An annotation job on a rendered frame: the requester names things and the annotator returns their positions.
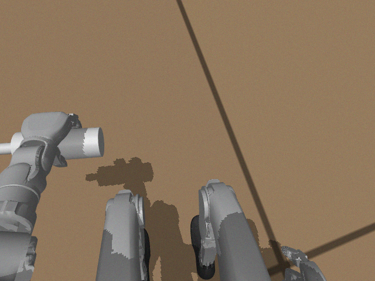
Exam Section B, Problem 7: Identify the bottle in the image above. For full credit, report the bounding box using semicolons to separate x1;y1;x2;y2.
0;127;104;160

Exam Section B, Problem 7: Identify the left robot arm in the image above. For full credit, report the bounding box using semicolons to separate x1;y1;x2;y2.
0;136;57;281

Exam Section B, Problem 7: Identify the right robot foot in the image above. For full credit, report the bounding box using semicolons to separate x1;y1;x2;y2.
190;215;215;280

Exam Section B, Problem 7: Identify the left robot hand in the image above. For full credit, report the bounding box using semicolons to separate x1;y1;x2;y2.
21;112;82;167

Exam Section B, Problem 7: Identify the right robot hand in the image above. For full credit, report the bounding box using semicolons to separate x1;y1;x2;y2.
281;246;327;281

